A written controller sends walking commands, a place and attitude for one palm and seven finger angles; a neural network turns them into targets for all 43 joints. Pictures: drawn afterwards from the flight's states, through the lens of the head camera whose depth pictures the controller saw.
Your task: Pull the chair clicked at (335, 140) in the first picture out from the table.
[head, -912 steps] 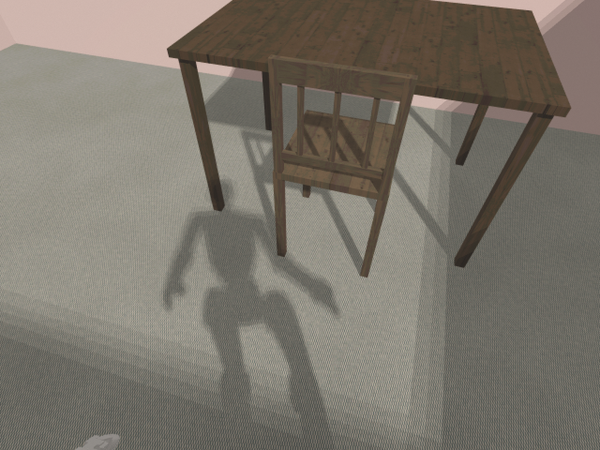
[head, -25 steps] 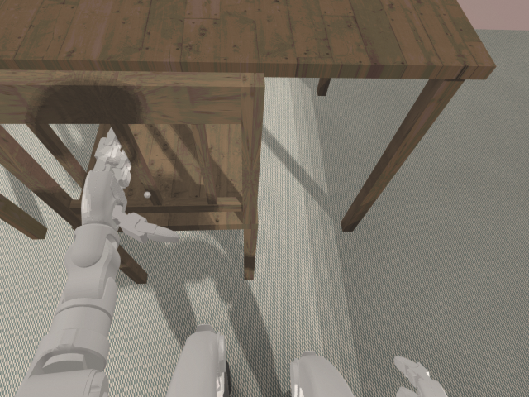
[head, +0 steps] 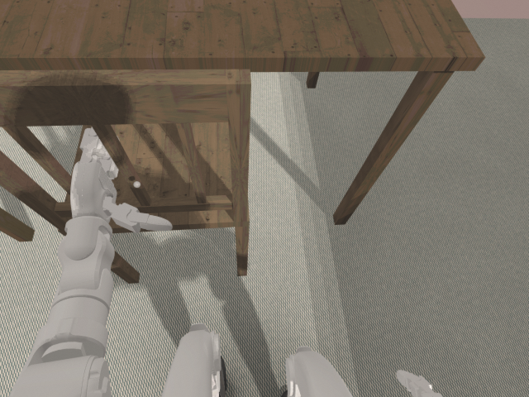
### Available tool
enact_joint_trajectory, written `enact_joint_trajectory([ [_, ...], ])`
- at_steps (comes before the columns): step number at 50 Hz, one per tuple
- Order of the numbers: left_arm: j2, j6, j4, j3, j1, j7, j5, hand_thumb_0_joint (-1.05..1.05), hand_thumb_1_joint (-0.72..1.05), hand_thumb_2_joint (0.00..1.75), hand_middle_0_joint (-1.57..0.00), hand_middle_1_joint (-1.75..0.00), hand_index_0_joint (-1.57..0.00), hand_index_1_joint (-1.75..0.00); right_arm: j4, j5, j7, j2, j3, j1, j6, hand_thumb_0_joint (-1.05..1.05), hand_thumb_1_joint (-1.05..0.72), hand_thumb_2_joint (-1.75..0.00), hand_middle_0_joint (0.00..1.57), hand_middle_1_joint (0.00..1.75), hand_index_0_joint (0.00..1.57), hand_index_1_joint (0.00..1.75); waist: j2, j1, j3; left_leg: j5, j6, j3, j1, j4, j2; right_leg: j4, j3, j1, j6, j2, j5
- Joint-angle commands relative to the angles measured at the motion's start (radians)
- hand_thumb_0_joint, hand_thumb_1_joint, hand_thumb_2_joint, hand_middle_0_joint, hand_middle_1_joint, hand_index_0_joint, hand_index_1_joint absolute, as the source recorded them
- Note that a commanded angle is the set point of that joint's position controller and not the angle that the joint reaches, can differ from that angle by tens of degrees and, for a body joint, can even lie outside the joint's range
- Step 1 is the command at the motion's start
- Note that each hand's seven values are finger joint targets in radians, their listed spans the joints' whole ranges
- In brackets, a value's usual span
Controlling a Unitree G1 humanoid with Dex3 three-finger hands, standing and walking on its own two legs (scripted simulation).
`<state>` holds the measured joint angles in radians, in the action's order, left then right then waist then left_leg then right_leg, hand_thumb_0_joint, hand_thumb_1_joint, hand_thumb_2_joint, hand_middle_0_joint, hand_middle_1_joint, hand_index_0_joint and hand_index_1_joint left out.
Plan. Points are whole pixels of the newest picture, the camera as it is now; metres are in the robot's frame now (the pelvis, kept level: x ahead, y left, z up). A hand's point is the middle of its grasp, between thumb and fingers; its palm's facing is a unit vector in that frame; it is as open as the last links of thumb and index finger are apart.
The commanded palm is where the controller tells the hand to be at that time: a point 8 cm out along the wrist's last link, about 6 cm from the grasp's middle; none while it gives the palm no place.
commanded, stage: push the fingers through the gap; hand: left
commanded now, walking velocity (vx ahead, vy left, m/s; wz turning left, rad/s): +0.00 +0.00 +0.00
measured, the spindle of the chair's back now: (126, 168) +0.46 +0.22 +0.01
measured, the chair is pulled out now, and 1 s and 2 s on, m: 0.00 0.00 0.05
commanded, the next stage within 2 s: hook a spindle and tug to test in 0.16 s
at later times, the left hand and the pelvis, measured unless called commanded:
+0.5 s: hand (131, 184) +0.42 +0.20 +0.02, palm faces +0.09 -1.00 -0.03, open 16.3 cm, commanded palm +0.40 +0.24 +0.03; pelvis +0.00 +0.00 +0.00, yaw +0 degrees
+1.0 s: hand (142, 177) +0.43 +0.19 +0.02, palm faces +0.09 -1.00 -0.04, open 8.0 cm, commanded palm +0.41 +0.22 +0.03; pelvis +0.00 +0.00 +0.00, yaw +0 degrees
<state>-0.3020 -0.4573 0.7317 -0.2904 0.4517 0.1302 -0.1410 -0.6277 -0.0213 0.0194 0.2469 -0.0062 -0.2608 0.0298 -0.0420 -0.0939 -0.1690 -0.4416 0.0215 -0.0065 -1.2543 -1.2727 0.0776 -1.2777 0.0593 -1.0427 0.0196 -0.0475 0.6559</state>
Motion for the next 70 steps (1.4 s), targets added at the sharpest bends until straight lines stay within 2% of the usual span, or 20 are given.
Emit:
enact_joint_trajectory([
  [1,-0.202,-0.074,-0.177,-0.037,0.312,-0.015,-0.009,0.0,-0.5,0.3,-0.06,-0.08,-0.06,-0.08,0.077,0.003,-0.012,0.161,0.053,-0.071,-0.029,0.0,-0.9,-0.9,0.2,0.3,0.2,0.3,-0.035,-0.012,-0.41,0.24,0.006,0.06,0.502,0.098,-0.04,0.202,-0.033,0.016,0.004,-0.009,-0.377],
  [2,-0.207,-0.07,-0.14,-0.042,0.318,-0.013,-0.006,0.0,-0.5,0.3,-0.06,-0.08,-0.06,-0.08,0.072,0.003,-0.014,0.164,0.054,-0.074,-0.028,0.0,-0.9,-0.9,0.2,0.3,0.2,0.3,-0.003,-0.018,-0.384,0.21,0.007,0.059,0.474,0.096,-0.039,0.207,-0.034,0.011,0.003,-0.009,-0.354],
  [4,-0.202,-0.072,-0.114,-0.034,0.353,-0.003,-0.003,0.0,-0.5,0.3,-0.06,-0.08,-0.06,-0.08,0.067,0.003,-0.018,0.167,0.054,-0.075,-0.029,0.0,-0.9,-0.9,0.2,0.3,0.2,0.3,-0.016,-0.024,-0.369,0.186,0.008,0.062,0.473,0.094,-0.04,0.211,-0.034,-0.015,0.005,-0.008,-0.324],
  [9,-0.176,-0.088,-0.181,0.001,0.387,0.028,-0.015,0.0,-0.5,0.3,-0.06,-0.08,-0.06,-0.08,0.074,0.003,-0.019,0.168,0.059,-0.072,-0.037,0.0,-0.9,-0.9,0.2,0.3,0.2,0.3,-0.103,-0.013,-0.465,0.253,0.003,0.076,0.591,0.097,-0.037,0.203,-0.026,-0.029,0.015,-0.007,-0.347],
  [13,-0.214,-0.078,-0.169,-0.03,0.367,0.018,-0.016,0.0,-0.5,0.3,-0.06,-0.08,-0.06,-0.08,0.07,0.002,-0.02,0.17,0.056,-0.071,-0.033,0.0,-0.9,-0.9,0.2,0.3,0.2,0.3,-0.091,-0.007,-0.457,0.266,0.005,0.079,0.576,0.094,-0.037,0.197,-0.027,-0.023,0.015,-0.009,-0.362],
  [18,-0.215,-0.064,-0.136,-0.044,0.354,0.0,-0.012,0.0,-0.5,0.3,-0.15,-0.35,-0.15,-0.35,0.074,0.001,-0.018,0.168,0.053,-0.07,-0.027,0.0,-0.9,-0.9,0.2,0.3,0.2,0.3,-0.047,-0.009,-0.428,0.241,0.006,0.072,0.526,0.093,-0.039,0.197,-0.026,-0.011,0.01,-0.009,-0.354],
  [23,-0.214,-0.079,-0.177,-0.036,0.35,0.006,-0.01,0.0,-0.5,0.3,-0.24,-0.63,-0.24,-0.63,0.083,0.001,-0.016,0.168,0.054,-0.065,-0.027,0.0,-0.9,-0.9,0.2,0.3,0.2,0.3,-0.079,-0.004,-0.442,0.261,0.003,0.072,0.555,0.098,-0.037,0.195,-0.025,-0.009,0.014,-0.009,-0.366],
  [24,-0.186,-0.079,-0.183,-0.017,0.342,0.007,-0.01,0.0,-0.5,0.3,-0.25,-0.68,-0.25,-0.68,0.085,0.002,-0.013,0.163,0.055,-0.065,-0.027,0.0,-0.9,-0.9,0.2,0.3,0.2,0.3,-0.086,-0.005,-0.455,0.271,0.001,0.074,0.574,0.1,-0.038,0.195,-0.022,-0.015,0.014,-0.01,-0.368],
  [28,-0.145,-0.072,-0.152,0.028,0.398,0.008,-0.009,0.0,-0.5,0.3,-0.32,-0.9,-0.32,-0.9,0.069,0.003,-0.017,0.167,0.057,-0.069,-0.029,0.0,-0.9,-0.9,0.2,0.3,0.2,0.3,-0.07,-0.037,-0.407,0.221,0.002,0.092,0.577,0.104,-0.032,0.206,-0.015,-0.073,0.013,-0.011,-0.302],
  [31,-0.164,-0.07,-0.161,0.008,0.388,-0.004,-0.007,0.0,-0.33,0.37,-0.38,-1.07,-0.38,-1.07,0.071,0.002,-0.017,0.172,0.06,-0.07,-0.03,0.0,-0.9,-0.9,0.2,0.3,0.2,0.3,-0.081,-0.018,-0.429,0.225,-0.004,0.098,0.601,0.115,-0.031,0.206,-0.009,-0.07,0.016,-0.009,-0.292],
  [36,-0.188,-0.07,-0.144,-0.016,0.391,-0.033,0.008,0.0,-0.05,0.49,-0.46,-1.34,-0.46,-1.34,0.072,-0.005,-0.017,0.17,0.056,-0.072,-0.023,0.0,-0.9,-0.9,0.2,0.3,0.2,0.3,-0.06,-0.014,-0.438,0.229,-0.002,0.096,0.578,0.109,-0.033,0.198,-0.01,-0.062,0.013,-0.008,-0.298],
  [37,-0.166,-0.07,-0.135,0.0,0.404,-0.037,0.009,0.0,0.0,0.52,-0.48,-1.4,-0.48,-1.4,0.073,-0.004,-0.015,0.163,0.054,-0.069,-0.022,0.0,-0.9,-0.9,0.2,0.3,0.2,0.3,-0.074,-0.02,-0.425,0.22,-0.001,0.09,0.569,0.108,-0.036,0.201,-0.012,-0.065,0.012,-0.009,-0.296],
  [38,-0.191,-0.073,-0.125,-0.019,0.413,-0.043,0.017,0.0,0.06,0.54,-0.5,-1.45,-0.5,-1.45,0.069,-0.007,-0.015,0.169,0.055,-0.075,-0.022,0.0,-0.9,-0.9,0.2,0.3,0.2,0.3,-0.067,-0.019,-0.427,0.217,-0.002,0.098,0.569,0.106,-0.032,0.192,-0.009,-0.076,0.014,-0.009,-0.285],
  [43,-0.145,-0.079,-0.149,0.023,0.417,-0.046,0.022,0.0,0.34,0.66,-0.5,-1.45,-0.5,-1.45,0.079,-0.009,-0.008,0.164,0.057,-0.08,-0.019,0.0,-0.9,-0.9,0.2,0.3,0.2,0.3,-0.106,-0.022,-0.459,0.253,-0.005,0.101,0.621,0.112,-0.03,0.193,-0.008,-0.081,0.017,-0.012,-0.303],
  [47,-0.138,-0.066,-0.14,0.021,0.386,-0.043,0.014,0.0,0.56,0.76,-0.5,-1.45,-0.5,-1.45,0.08,-0.005,-0.007,0.162,0.059,-0.082,-0.012,0.0,-0.9,-0.9,0.2,0.3,0.2,0.3,-0.057,-0.024,-0.459,0.262,-0.001,0.087,0.59,0.107,-0.035,0.201,-0.012,-0.042,0.011,-0.012,-0.34],
  [50,-0.176,-0.072,-0.157,-0.007,0.357,-0.037,0.012,0.0,0.73,0.83,-0.5,-1.45,-0.5,-1.45,0.082,-0.004,-0.008,0.164,0.059,-0.084,-0.011,0.0,-0.9,-0.9,0.2,0.3,0.2,0.3,-0.052,-0.011,-0.467,0.278,0.001,0.077,0.576,0.105,-0.038,0.201,-0.021,-0.007,0.011,-0.012,-0.373],
  [53,-0.153,-0.074,-0.168,0.011,0.359,-0.029,0.005,0.0,0.9,0.9,-0.5,-1.45,-0.5,-1.45,0.079,-0.003,-0.006,0.16,0.059,-0.084,-0.012,0.0,-0.9,-0.9,0.2,0.3,0.2,0.3,-0.055,-0.02,-0.458,0.289,0.003,0.077,0.58,0.1,-0.038,0.2,-0.022,-0.009,0.011,-0.012,-0.389],
  [60,-0.13,-0.075,-0.251,0.025,0.199,-0.017,-0.015,0.0,0.9,0.9,-0.5,-1.45,-0.5,-1.45,0.102,0.003,0.003,0.154,0.063,-0.071,-0.014,0.0,-0.9,-0.9,0.2,0.3,0.2,0.3,-0.075,0.015,-0.482,0.356,-0.001,0.064,0.616,0.116,-0.04,0.203,-0.021,0.05,0.013,-0.011,-0.466],
  [64,-0.104,-0.068,-0.256,0.053,0.179,-0.013,-0.016,0.0,0.9,0.9,-0.5,-1.45,-0.5,-1.45,0.102,0.006,0.004,0.152,0.062,-0.066,-0.015,0.0,-0.9,-0.9,0.2,0.3,0.2,0.3,-0.044,0.001,-0.433,0.334,0.003,0.06,0.583,0.115,-0.04,0.206,-0.023,0.045,0.009,-0.009,-0.466],
  [70,-0.12,-0.072,-0.298,0.03,0.087,-0.013,-0.025,0.0,0.9,0.9,-0.5,-1.45,-0.5,-1.45,0.116,0.006,0.006,0.152,0.064,-0.052,-0.019,0.0,-0.9,-0.9,0.2,0.3,0.2,0.3,-0.042,0.024,-0.433,0.353,0.002,0.051,0.581,0.118,-0.045,0.203,-0.026,0.084,0.01,-0.005,-0.505],
])
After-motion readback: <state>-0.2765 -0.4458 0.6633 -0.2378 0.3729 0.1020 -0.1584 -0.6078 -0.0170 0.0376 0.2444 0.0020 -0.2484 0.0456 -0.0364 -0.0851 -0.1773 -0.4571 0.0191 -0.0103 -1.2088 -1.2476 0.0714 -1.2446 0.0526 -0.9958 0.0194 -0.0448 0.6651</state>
